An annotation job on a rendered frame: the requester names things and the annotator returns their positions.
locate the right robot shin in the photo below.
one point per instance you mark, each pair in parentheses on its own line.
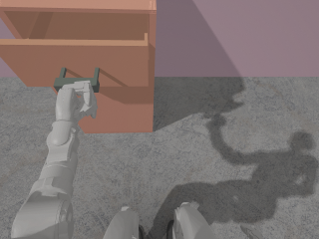
(174,234)

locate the robot left hand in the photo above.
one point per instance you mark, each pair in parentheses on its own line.
(67,102)

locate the robot right hand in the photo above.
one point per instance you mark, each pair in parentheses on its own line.
(252,233)

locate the left robot upper arm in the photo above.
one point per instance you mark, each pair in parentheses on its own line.
(46,219)

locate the handle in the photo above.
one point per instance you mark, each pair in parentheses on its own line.
(61,81)

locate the drawer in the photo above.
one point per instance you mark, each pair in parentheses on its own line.
(116,43)

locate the cabinet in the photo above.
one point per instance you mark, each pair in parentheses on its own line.
(123,109)

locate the left robot thigh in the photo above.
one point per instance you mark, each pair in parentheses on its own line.
(125,225)

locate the robot left forearm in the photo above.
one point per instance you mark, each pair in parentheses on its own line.
(59,170)

